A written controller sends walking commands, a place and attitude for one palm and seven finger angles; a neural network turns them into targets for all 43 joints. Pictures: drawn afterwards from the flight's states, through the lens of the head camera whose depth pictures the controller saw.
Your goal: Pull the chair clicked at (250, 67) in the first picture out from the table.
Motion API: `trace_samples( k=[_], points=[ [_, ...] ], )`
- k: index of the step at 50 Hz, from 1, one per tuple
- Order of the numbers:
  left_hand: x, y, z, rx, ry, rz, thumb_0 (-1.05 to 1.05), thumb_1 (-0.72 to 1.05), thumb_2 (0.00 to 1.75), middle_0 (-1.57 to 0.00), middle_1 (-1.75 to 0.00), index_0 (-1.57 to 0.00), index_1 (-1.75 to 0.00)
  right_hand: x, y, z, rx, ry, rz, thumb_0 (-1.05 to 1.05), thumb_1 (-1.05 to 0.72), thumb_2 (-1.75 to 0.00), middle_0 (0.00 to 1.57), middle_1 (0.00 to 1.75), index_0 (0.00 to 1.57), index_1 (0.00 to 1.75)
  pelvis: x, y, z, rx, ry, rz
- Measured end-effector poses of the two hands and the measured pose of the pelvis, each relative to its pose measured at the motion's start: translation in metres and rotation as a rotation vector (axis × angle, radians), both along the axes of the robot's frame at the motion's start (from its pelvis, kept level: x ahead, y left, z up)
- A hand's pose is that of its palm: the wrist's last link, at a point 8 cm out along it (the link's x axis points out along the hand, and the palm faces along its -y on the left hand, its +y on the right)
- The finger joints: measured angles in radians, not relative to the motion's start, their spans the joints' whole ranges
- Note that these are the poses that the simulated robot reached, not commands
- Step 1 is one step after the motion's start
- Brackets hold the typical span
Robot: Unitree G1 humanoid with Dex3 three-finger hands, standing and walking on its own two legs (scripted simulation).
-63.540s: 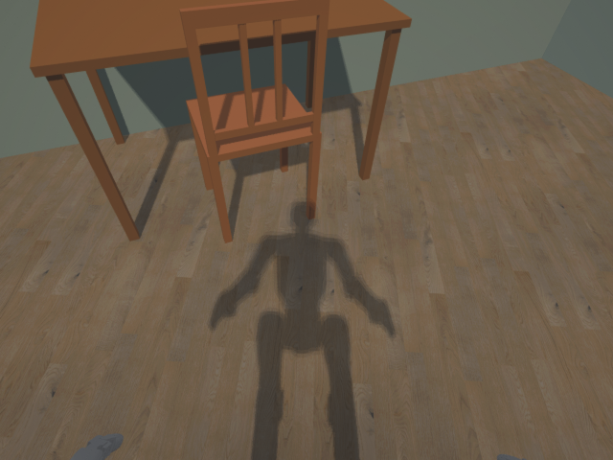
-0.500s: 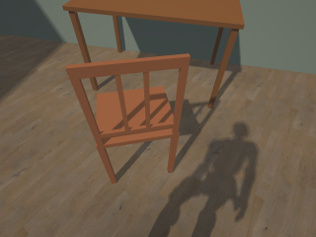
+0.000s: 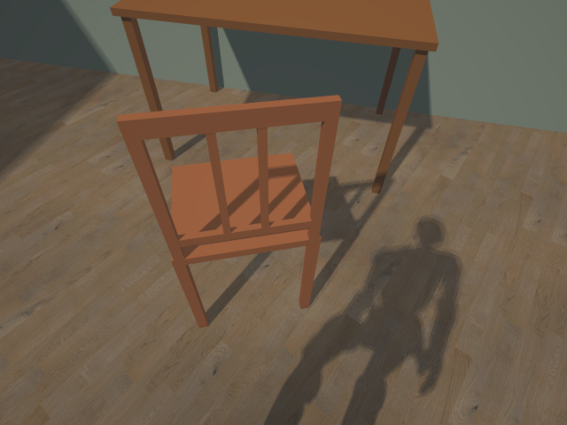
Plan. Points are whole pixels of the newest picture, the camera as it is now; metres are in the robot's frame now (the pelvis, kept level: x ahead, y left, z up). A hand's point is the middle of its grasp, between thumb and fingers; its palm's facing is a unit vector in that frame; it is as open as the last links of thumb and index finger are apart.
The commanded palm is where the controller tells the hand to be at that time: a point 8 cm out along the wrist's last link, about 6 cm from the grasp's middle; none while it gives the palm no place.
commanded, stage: look to check the result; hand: left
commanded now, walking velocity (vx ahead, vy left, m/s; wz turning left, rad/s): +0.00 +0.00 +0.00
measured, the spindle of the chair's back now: (219, 188) +0.59 +0.18 -0.08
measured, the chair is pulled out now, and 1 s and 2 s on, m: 0.63 0.63 0.63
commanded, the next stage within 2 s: stand and wait in 0.14 s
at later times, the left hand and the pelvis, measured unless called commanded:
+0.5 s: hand out of the picture -0.01 +0.16 -0.18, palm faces +0.05 -0.99 -0.16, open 7.4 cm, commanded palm none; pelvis +0.00 +0.00 +0.00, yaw +0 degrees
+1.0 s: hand out of the picture -0.01 +0.15 -0.18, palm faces +0.05 -0.99 -0.16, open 7.4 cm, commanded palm none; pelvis +0.00 +0.00 +0.00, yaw -1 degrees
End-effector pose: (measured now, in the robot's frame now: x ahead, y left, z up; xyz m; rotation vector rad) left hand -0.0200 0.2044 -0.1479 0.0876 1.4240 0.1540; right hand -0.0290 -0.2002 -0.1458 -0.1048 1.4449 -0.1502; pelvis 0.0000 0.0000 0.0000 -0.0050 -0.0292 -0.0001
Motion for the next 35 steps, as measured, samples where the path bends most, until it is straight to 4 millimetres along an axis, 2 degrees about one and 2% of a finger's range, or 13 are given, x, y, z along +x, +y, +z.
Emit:
trace_samples(
  k=[19, 35],
  points=[
    [0.0023, 0.0042, 0.0016, 0.008, 0.0, -0.004, 0.0, 0.91, 0.9, -0.2, -0.3, -0.2, -0.3, -0.002, 0.0063, -0.0012, 0.011, 0.007, -0.007, 0.0, -0.91, -0.9, 0.2, 0.3, 0.2, 0.3, 0.0009, 0.0026, 0.0003, 0.002, 0.001, -0.004],
    [0.0012, 0.0008, 0.0017, 0.005, 0.003, -0.006, 0.0, 0.91, 0.9, -0.2, -0.3, -0.2, -0.3, -0.0003, 0.0036, -0.0015, 0.009, 0.001, -0.007, 0.0, -0.91, -0.9, 0.2, 0.3, 0.2, 0.3, 0.0006, 0.0009, 0.0002, 0.003, 0.002, -0.008]
  ],
)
